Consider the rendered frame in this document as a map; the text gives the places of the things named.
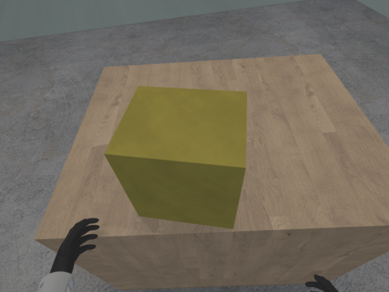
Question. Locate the right robot hand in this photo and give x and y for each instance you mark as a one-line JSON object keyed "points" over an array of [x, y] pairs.
{"points": [[322, 284]]}

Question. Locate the robot left forearm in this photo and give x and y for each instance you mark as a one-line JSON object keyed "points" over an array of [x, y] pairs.
{"points": [[59, 281]]}

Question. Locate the carton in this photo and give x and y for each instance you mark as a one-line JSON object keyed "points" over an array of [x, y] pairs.
{"points": [[180, 154]]}

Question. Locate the pedestal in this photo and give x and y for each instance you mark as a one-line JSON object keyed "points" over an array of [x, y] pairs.
{"points": [[315, 194]]}

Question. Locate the left robot hand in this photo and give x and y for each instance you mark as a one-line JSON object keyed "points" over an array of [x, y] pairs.
{"points": [[70, 249]]}

